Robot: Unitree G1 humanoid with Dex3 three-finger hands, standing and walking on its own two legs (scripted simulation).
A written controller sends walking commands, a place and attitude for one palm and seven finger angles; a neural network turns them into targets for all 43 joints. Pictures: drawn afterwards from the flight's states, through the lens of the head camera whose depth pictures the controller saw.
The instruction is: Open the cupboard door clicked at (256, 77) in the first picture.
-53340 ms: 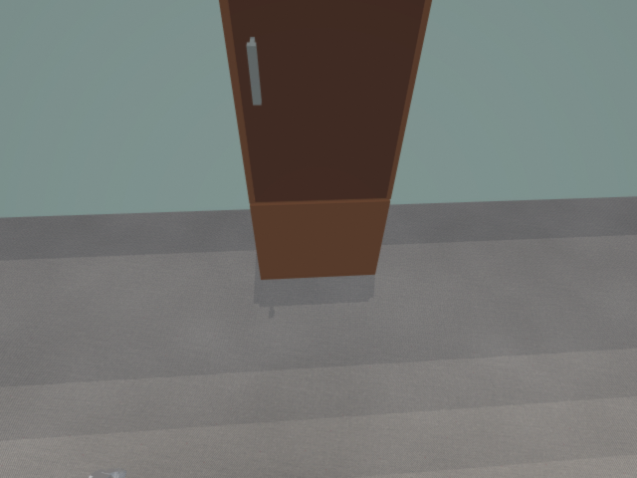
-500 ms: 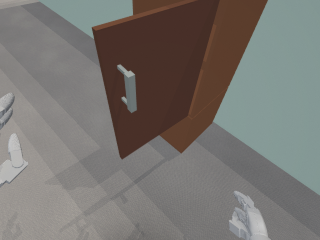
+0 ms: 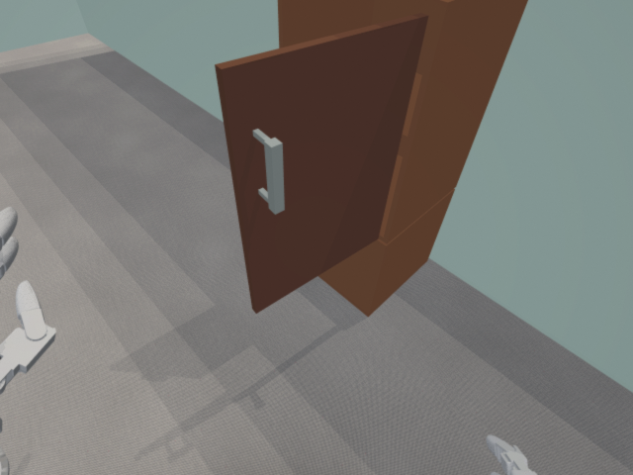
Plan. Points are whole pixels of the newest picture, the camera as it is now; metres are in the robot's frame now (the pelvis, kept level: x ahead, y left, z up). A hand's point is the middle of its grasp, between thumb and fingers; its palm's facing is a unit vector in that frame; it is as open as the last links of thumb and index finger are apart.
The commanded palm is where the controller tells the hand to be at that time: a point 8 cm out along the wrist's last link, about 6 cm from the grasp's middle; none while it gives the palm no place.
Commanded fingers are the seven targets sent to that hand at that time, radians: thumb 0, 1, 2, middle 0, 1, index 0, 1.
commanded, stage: stop stepping back and stand still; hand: left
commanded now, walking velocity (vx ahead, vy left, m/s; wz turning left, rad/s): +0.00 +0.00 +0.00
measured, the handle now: (268, 172) +0.55 +0.11 +0.09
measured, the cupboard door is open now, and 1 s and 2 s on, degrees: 83 83 83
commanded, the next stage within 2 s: let the arm hang, fingers relaxed in 0.46 s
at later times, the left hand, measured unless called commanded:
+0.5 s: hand (8, 360) +0.18 +0.28 +0.15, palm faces +0.43 -0.79 -0.44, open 7.4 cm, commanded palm +0.12 +0.32 +0.18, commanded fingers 0.00 0.90 0.90 -0.20 -0.30 -0.20 -0.30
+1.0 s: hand out of the picture -0.06 +0.20 -0.18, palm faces +0.04 -0.98 -0.19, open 7.1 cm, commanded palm none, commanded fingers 0.00 0.90 0.90 -0.20 -0.30 -0.20 -0.30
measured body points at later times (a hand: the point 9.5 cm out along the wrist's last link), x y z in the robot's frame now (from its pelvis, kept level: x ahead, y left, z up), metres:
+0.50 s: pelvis -0.02 +0.02 +0.01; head -0.01 +0.03 +0.46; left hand +0.15 +0.32 +0.18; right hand +0.14 -0.21 -0.07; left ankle +0.00 +0.13 -0.73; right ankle +0.00 -0.10 -0.73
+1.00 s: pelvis -0.04 +0.01 +0.00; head -0.01 +0.03 +0.45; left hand -0.06 +0.25 -0.16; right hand -0.04 -0.24 -0.14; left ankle +0.00 +0.13 -0.73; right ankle +0.00 -0.10 -0.73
